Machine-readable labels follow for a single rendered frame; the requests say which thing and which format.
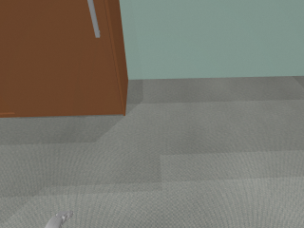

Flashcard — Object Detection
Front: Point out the robot left hand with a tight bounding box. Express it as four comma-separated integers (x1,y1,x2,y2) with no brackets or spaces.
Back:
45,210,74,228

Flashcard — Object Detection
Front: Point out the wardrobe door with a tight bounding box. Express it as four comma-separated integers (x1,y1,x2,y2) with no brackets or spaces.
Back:
0,95,13,113
0,0,123,115

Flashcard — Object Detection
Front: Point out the handle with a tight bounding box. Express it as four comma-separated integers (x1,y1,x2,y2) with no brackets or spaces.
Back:
87,0,101,38

